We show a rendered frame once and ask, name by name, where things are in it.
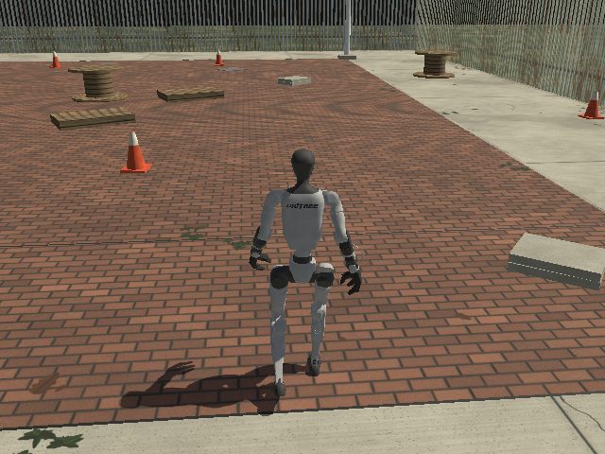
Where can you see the robot left hand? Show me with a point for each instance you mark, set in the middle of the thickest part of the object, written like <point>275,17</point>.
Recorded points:
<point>262,257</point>

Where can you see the left robot upper arm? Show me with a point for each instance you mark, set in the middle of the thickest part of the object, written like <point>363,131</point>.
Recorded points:
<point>273,199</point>

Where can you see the right robot foot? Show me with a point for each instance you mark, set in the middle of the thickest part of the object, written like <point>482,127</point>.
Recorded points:
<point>314,369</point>

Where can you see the right robot upper arm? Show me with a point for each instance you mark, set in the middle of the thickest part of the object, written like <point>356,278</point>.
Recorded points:
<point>337,216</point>

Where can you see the robot left shin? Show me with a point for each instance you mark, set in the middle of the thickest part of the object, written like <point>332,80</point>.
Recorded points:
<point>277,351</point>

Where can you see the robot right hand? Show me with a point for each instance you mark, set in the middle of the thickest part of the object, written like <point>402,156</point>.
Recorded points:
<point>357,280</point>

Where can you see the right robot forearm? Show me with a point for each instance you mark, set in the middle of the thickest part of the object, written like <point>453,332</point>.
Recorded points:
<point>348,254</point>

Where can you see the left robot forearm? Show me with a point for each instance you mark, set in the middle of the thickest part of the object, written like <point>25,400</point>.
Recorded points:
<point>257,245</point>

